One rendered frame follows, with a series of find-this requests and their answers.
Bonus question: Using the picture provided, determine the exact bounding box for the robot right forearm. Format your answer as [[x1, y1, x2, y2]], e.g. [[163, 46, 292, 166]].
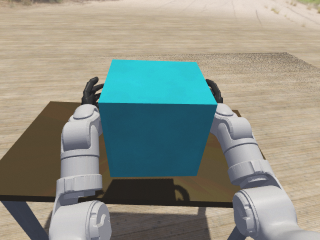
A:
[[210, 103, 298, 224]]

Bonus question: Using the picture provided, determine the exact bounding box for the robot right hand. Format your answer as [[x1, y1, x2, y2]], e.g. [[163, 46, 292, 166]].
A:
[[205, 79, 223, 104]]

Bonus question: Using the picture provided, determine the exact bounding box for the left robot upper arm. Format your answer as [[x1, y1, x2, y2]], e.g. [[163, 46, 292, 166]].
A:
[[49, 200, 112, 240]]

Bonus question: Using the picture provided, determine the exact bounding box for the robot left hand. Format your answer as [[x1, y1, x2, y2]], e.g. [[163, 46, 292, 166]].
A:
[[81, 76, 104, 112]]

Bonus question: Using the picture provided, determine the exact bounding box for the right robot upper arm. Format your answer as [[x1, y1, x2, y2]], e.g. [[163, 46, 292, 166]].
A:
[[232, 185, 320, 240]]

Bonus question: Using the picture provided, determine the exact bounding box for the table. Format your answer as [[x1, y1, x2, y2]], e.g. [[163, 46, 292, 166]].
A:
[[0, 101, 266, 240]]

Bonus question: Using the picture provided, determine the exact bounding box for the robot left forearm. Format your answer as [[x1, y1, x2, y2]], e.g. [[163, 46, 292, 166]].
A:
[[49, 104, 103, 240]]

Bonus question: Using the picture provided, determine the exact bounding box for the carton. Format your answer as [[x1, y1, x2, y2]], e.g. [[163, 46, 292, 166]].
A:
[[98, 59, 218, 177]]

